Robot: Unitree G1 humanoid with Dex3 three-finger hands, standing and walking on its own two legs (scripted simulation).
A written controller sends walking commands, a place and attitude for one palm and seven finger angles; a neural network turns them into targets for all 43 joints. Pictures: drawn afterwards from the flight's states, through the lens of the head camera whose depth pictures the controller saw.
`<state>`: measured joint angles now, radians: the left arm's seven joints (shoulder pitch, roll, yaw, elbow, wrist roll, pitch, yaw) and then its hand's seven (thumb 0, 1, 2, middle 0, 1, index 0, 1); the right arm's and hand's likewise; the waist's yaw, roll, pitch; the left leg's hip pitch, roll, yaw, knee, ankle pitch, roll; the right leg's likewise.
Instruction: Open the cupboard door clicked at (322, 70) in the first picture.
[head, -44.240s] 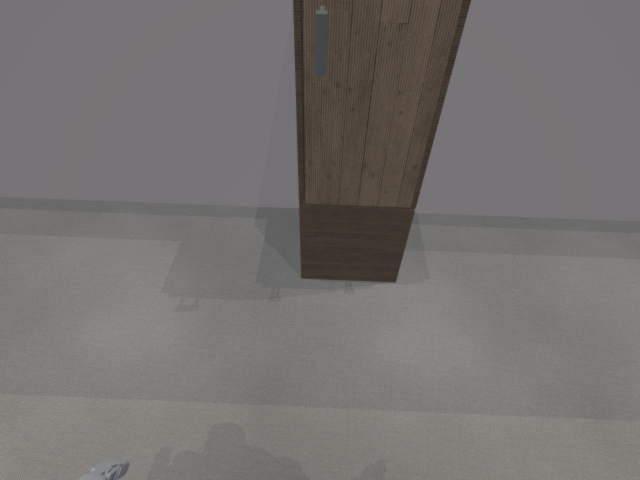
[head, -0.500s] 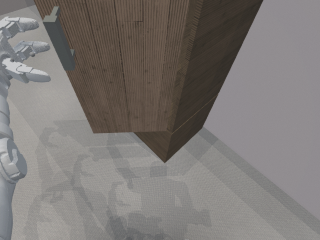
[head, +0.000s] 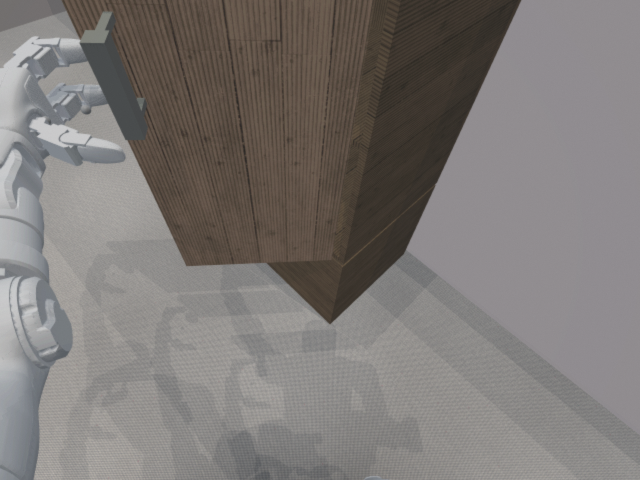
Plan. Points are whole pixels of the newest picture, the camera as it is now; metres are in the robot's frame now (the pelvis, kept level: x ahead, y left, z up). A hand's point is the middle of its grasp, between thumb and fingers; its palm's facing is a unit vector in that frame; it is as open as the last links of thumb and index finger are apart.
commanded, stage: slide the fingers in behind the handle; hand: left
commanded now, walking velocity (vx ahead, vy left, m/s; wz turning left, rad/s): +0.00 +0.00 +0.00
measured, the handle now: (122, 79) +0.56 +0.21 +0.17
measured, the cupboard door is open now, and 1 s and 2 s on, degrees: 50 50 53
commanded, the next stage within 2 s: close the thumb around the handle in 0.84 s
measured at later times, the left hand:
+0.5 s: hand (123, 108) +0.50 +0.20 +0.17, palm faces +0.03 -1.00 +0.00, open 14.0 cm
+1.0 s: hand (128, 109) +0.49 +0.19 +0.18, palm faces +0.02 -1.00 +0.01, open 14.1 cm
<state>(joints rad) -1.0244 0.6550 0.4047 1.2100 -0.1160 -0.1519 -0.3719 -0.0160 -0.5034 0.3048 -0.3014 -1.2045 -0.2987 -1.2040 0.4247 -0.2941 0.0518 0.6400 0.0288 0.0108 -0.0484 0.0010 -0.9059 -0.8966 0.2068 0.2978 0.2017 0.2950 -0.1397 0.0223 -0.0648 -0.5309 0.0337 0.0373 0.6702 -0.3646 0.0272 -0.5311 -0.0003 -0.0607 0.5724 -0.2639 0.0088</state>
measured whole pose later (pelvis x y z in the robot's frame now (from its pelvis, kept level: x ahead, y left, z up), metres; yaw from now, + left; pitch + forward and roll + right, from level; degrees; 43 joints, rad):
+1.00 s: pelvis -0.01 -0.01 +0.00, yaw +0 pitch +11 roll -2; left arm -1.02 0.54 0.38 1.19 -0.10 -0.18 -0.26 -0.02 -0.50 0.31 -0.30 -1.20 -0.28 -1.20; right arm 0.42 -0.29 0.04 0.66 0.02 -0.03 -0.04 0.00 -0.91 -0.90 0.21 0.30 0.20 0.29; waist -0.14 0.03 -0.06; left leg -0.49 0.03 0.04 0.65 -0.34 0.02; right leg -0.51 0.00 -0.05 0.58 -0.26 0.00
